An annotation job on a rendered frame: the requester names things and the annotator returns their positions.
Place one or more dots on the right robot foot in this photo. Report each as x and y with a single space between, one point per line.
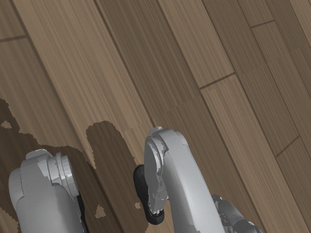
142 192

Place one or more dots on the right robot arm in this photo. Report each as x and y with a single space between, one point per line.
245 226

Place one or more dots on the left robot foot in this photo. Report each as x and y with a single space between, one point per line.
82 209

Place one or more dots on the right robot hand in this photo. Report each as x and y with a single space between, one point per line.
228 213

